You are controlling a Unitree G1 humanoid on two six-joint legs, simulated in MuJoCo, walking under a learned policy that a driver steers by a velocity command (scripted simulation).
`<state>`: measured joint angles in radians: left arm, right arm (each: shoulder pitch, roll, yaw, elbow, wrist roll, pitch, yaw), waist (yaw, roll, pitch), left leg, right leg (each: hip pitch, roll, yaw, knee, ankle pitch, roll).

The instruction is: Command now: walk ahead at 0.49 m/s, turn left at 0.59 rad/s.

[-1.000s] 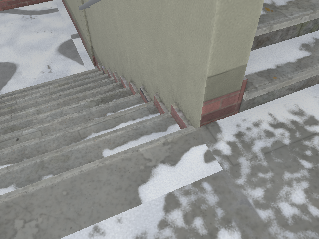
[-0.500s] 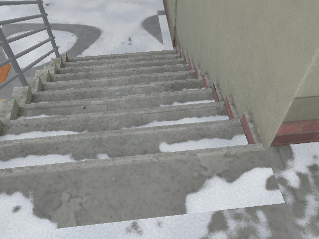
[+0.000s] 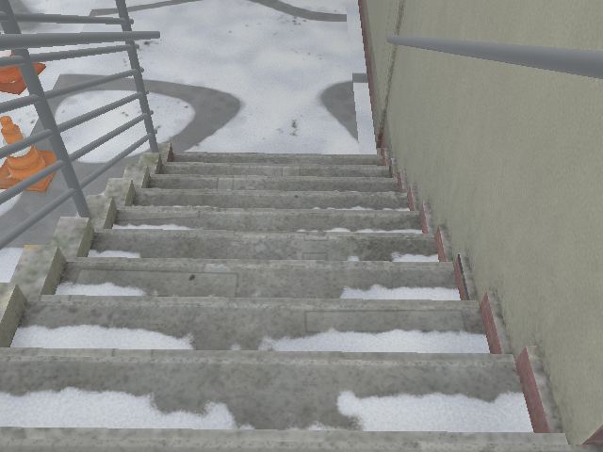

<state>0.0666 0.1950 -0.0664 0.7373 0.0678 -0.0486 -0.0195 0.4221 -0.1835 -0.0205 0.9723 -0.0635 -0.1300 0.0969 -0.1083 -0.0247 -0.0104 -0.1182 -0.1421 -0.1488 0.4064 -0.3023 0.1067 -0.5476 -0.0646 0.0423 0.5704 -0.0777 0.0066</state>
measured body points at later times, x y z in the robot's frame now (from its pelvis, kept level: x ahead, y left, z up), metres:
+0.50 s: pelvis +0.21 +0.00 -0.01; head +0.23 +0.01 +0.44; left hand +0.19 +0.26 -0.14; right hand +0.45 -0.18 -0.10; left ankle +0.29 +0.12 -0.74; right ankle +0.16 -0.14 -0.74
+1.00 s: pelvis +0.25 +0.00 +0.00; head +0.27 +0.00 +0.45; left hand +0.24 +0.25 -0.15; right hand +0.41 -0.22 -0.15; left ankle +0.29 +0.12 -0.74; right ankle +0.22 -0.14 -0.74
